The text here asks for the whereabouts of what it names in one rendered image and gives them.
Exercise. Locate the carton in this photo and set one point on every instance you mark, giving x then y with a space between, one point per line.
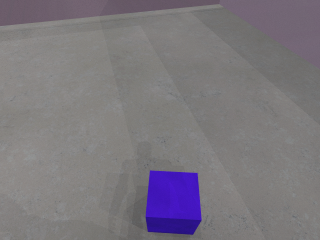
173 202

